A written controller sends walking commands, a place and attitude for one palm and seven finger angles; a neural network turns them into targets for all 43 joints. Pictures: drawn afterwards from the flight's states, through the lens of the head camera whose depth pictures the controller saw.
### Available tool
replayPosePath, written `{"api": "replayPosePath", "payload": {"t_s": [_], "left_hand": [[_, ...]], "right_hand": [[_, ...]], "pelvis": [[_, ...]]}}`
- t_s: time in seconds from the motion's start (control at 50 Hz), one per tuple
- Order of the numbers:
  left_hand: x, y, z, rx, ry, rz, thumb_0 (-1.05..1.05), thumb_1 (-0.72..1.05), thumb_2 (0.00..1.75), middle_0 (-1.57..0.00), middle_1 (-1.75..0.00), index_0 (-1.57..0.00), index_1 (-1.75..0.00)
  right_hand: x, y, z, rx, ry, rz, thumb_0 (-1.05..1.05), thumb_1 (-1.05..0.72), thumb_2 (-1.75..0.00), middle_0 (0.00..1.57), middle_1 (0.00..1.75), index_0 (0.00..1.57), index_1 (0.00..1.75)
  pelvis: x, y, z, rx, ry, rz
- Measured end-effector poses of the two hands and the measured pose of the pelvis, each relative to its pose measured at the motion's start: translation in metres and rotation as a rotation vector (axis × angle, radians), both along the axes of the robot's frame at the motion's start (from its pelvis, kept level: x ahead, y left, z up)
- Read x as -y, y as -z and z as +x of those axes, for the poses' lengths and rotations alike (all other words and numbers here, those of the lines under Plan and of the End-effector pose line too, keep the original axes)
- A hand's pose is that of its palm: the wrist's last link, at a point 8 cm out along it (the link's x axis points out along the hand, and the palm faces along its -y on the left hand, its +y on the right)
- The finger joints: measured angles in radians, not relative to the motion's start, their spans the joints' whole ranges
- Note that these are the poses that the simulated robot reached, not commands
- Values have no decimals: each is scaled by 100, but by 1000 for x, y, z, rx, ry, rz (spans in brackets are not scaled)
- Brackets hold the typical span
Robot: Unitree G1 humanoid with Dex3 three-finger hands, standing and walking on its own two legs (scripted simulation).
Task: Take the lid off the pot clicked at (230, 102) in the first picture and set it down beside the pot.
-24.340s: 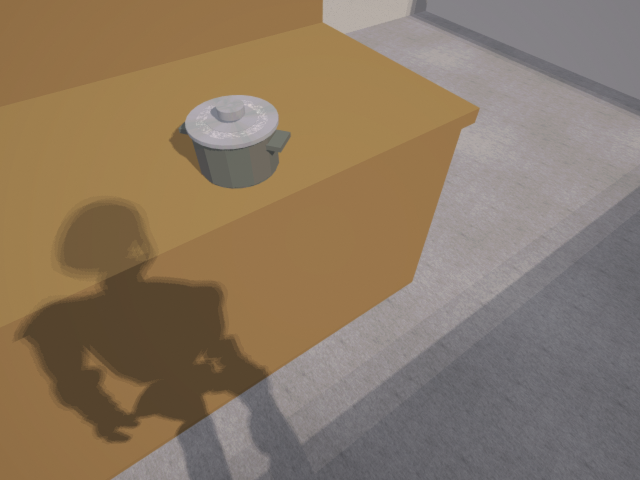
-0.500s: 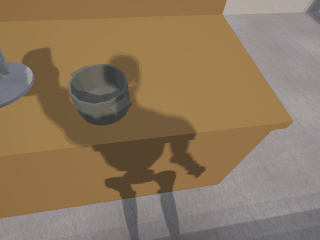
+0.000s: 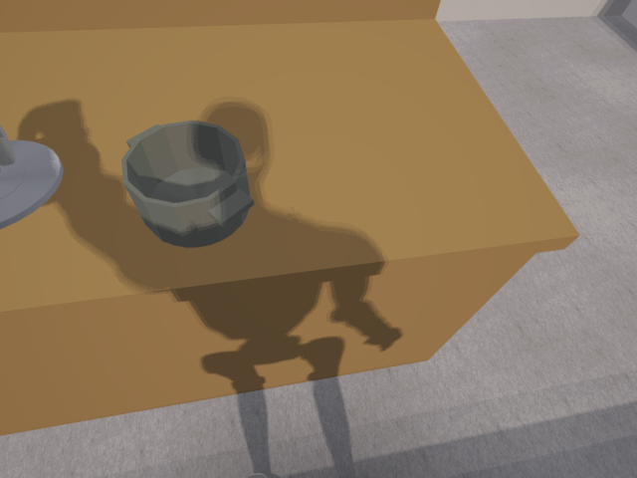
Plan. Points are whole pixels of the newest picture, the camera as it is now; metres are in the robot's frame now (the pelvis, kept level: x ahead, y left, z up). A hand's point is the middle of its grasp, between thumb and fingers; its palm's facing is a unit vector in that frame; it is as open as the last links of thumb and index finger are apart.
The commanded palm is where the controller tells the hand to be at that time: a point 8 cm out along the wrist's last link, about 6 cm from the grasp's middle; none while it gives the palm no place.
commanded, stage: lower the lid onto the table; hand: left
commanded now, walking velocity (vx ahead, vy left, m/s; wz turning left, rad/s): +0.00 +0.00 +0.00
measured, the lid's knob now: out of the picture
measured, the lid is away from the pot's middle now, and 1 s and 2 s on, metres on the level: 0.23 0.24 0.24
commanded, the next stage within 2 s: open the fingers wide in 1.14 s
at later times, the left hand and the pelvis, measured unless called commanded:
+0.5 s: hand out of the picture +0.43 +0.38 +0.12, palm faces -0.44 -0.21 -0.88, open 7.7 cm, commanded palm +0.47 +0.39 +0.18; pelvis -0.01 +0.00 -0.01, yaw -1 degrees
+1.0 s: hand out of the picture +0.42 +0.38 +0.09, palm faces -0.47 -0.18 -0.86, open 7.7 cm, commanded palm +0.48 +0.39 +0.15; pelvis -0.02 +0.01 -0.02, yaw -1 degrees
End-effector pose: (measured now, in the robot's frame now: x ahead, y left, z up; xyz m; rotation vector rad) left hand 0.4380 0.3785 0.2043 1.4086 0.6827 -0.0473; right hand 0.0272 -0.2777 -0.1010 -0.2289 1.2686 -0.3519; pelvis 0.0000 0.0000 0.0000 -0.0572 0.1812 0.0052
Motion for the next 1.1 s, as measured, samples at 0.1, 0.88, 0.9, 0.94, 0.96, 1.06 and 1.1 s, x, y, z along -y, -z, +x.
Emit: {"api": "replayPosePath", "payload": {"t_s": [0.1, 0.88, 0.9, 0.94, 0.96, 1.06, 1.1], "left_hand": [[-1, 5, 0, 6, 0, -15, 2, 18, 81, -65, -93, -68, -96], [-10, 52, -8, -36, 45, -19, 2, 18, 81, -64, -93, -68, -96], [-10, 54, -8, -37, 49, -19, 2, 18, 81, -64, -93, -68, -96], [-9, 57, -7, -43, 54, -19, 2, 18, 81, -64, -93, -68, -96], [-9, 59, -6, -46, 57, -21, 2, 18, 81, -64, -93, -68, -96], [-7, 66, -3, -44, 75, -26, 2, 18, 81, -64, -92, -68, -96], [-6, 69, -1, -42, 79, -25, 2, 18, 81, -64, -92, -68, -96]], "right_hand": [[1, 0, -1, 5, 7, -11, 1, -90, -90, 20, 30, 20, 30], [-7, 8, -38, -53, 41, -59, 1, -90, -90, 20, 30, 20, 30], [-7, 8, -38, -56, 40, -60, 1, -90, -90, 20, 30, 20, 30], [-8, 9, -40, -59, 42, -63, 1, -90, -90, 20, 30, 20, 30], [-8, 9, -41, -60, 44, -64, 1, -90, -90, 20, 30, 20, 30], [-9, 9, -44, -66, 48, -73, 1, -90, -90, 20, 30, 20, 30], [-10, 9, -45, -68, 51, -77, 1, -90, -90, 20, 30, 20, 30]], "pelvis": [[0, 2, 0, -4, 3, -2], [-10, 16, -14, -44, 12, -22], [-11, 16, -15, -46, 12, -22], [-11, 17, -15, -49, 13, -23], [-12, 17, -15, -50, 13, -23], [-13, 19, -16, -58, 15, -26], [-13, 19, -15, -62, 16, -26]]}}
